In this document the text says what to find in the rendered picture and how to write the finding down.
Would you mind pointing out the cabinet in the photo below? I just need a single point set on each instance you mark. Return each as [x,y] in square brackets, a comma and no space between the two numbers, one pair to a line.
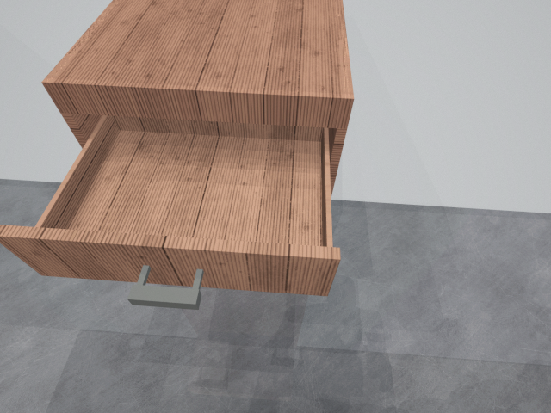
[271,62]

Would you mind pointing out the handle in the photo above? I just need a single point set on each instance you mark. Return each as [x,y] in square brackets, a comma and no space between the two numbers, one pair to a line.
[171,297]

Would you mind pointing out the drawer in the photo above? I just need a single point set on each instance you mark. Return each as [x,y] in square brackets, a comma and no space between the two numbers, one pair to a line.
[250,204]

